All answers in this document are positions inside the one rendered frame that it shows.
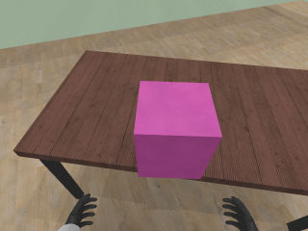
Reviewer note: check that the robot left hand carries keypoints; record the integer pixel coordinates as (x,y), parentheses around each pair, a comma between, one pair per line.
(77,214)

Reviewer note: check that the table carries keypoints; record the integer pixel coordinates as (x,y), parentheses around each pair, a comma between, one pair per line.
(262,114)

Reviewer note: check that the carton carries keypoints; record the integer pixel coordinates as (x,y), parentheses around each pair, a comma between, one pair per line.
(176,129)

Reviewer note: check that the robot right hand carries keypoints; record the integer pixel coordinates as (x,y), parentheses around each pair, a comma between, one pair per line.
(245,220)

